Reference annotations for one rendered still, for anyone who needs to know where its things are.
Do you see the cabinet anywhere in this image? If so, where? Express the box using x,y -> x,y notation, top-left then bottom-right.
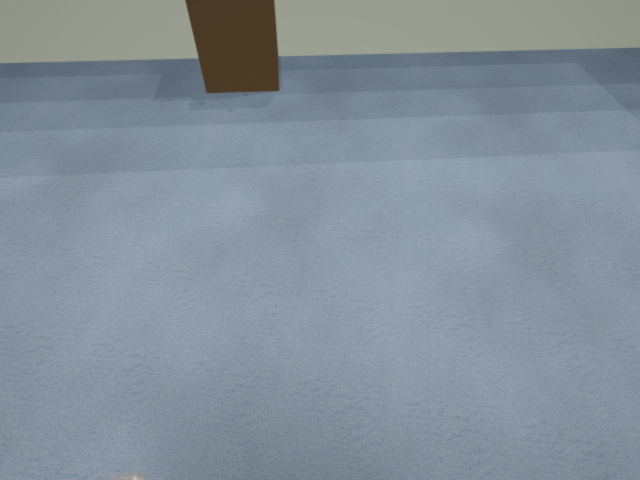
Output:
185,0 -> 279,93

